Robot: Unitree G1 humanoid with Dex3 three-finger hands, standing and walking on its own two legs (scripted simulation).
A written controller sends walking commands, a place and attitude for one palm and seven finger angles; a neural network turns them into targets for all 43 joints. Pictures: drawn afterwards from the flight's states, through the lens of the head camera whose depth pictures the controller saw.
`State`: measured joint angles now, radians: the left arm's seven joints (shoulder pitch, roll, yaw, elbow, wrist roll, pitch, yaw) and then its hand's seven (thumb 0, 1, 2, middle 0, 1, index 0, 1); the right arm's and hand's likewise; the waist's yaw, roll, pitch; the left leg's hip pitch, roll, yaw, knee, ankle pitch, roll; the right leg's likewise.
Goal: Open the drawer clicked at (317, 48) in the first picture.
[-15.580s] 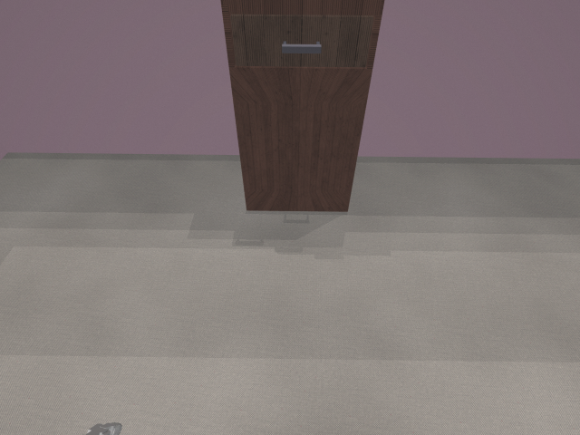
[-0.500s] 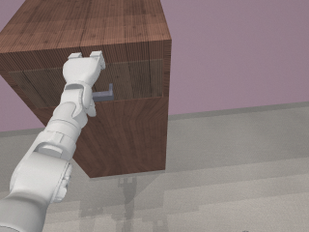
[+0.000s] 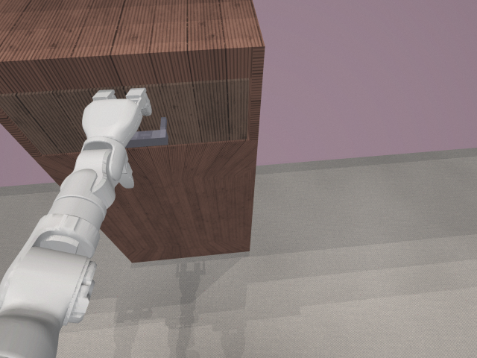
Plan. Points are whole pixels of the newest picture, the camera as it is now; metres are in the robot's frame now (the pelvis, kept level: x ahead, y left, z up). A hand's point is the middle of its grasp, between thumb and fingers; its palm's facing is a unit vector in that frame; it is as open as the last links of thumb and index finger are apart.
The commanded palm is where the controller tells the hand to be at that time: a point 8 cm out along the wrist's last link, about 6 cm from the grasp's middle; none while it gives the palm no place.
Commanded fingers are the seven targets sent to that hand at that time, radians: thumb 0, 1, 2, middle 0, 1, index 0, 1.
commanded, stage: lower the fingers behind the handle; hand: left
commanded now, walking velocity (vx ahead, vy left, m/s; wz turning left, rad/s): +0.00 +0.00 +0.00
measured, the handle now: (134, 131) +0.53 +0.19 +0.05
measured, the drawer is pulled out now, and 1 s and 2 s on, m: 0.00 0.00 0.00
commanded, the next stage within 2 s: close the thumb around the handle in 1.18 s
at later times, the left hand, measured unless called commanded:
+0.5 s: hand (136, 160) +0.47 +0.18 +0.03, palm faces -0.07 -0.02 -1.00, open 13.7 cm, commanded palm +0.46 +0.19 +0.10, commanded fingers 0.00 -0.50 0.30 -0.30 -1.20 -0.30 -1.20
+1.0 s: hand (136, 160) +0.47 +0.18 +0.03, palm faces -0.11 +0.00 -0.99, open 13.9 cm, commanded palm +0.46 +0.19 +0.08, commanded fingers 0.00 -0.50 0.30 -0.30 -1.20 -0.30 -1.20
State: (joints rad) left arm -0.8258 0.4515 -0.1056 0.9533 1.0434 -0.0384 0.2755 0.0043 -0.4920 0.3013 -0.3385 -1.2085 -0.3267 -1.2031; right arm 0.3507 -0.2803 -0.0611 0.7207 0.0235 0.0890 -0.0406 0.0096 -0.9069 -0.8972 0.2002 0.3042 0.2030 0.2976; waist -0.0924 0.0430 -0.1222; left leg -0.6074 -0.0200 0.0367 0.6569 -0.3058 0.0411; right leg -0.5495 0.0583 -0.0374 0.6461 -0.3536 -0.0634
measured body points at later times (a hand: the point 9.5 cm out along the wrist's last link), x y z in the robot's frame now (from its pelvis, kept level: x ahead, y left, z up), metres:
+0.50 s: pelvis +0.00 +0.01 -0.01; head +0.07 -0.01 +0.44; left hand +0.47 +0.18 +0.09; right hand +0.03 -0.27 -0.14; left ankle +0.00 +0.09 -0.72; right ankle -0.03 -0.08 -0.72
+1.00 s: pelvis -0.01 +0.01 -0.01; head +0.06 +0.01 +0.43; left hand +0.47 +0.18 +0.08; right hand +0.00 -0.26 -0.14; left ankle +0.00 +0.09 -0.72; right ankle -0.03 -0.08 -0.72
